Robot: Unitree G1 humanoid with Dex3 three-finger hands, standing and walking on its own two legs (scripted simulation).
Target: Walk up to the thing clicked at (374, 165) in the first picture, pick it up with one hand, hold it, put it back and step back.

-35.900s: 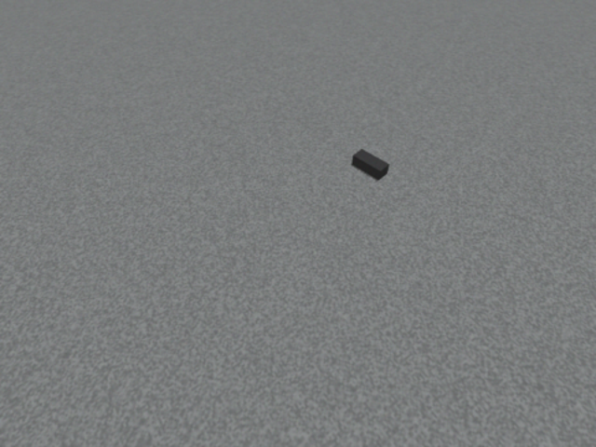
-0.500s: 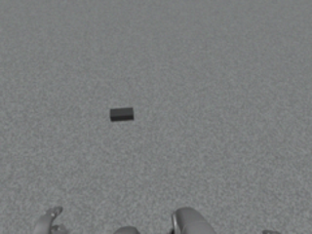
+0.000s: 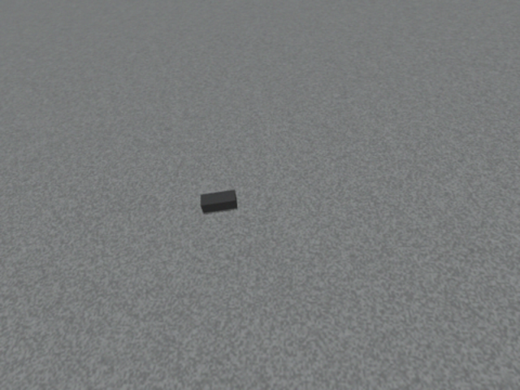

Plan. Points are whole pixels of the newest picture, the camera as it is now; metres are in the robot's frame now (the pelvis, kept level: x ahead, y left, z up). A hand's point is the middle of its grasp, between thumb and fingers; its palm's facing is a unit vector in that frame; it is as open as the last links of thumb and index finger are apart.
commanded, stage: step back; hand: left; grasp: from above
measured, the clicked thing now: (219, 201) +1.08 +0.30 -0.73
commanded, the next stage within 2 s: stand in 0.78 s
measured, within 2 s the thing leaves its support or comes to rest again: neither
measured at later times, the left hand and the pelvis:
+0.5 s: hand out of the picture +0.13 +0.25 -0.15, palm faces +0.03 -0.93 -0.37, open 7.4 cm; pelvis +0.04 -0.01 -0.01, yaw +2 degrees
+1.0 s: hand out of the picture +0.15 +0.27 -0.15, palm faces +0.05 -0.94 -0.33, open 7.4 cm; pelvis +0.07 +0.01 +0.01, yaw +3 degrees
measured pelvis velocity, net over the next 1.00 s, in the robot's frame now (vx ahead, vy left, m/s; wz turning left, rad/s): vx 0.07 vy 0.01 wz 0.06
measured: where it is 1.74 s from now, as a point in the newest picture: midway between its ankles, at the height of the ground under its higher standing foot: outside the picture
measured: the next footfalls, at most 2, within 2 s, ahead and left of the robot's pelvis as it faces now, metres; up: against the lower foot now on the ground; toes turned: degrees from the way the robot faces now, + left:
left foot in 0.08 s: +0.04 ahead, +0.14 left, +0.00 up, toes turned +1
right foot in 0.40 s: +0.14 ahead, -0.13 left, +0.00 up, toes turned +0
